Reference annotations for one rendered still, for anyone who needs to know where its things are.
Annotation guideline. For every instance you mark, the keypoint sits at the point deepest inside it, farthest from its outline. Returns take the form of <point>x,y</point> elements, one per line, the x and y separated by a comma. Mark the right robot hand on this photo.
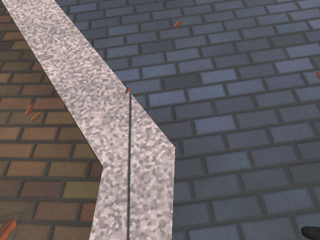
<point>311,232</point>

